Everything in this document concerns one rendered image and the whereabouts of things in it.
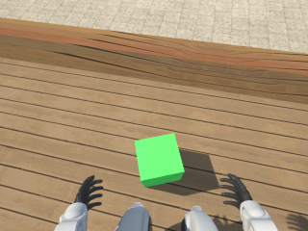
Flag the robot left forearm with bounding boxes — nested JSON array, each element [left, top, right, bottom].
[[54, 202, 88, 231]]

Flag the robot shin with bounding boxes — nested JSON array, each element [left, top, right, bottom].
[[133, 202, 144, 208], [190, 206, 202, 212]]

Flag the robot right forearm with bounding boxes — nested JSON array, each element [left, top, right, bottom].
[[240, 200, 280, 231]]

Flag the carton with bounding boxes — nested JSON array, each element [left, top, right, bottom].
[[135, 133, 185, 188]]

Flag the robot right hand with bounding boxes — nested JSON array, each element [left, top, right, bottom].
[[219, 173, 253, 210]]

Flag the left robot shin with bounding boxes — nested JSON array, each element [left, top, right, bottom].
[[133, 202, 144, 208]]

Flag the robot left hand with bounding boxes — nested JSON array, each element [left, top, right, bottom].
[[73, 175, 103, 210]]

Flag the right robot shin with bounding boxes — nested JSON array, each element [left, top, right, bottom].
[[190, 206, 202, 212]]

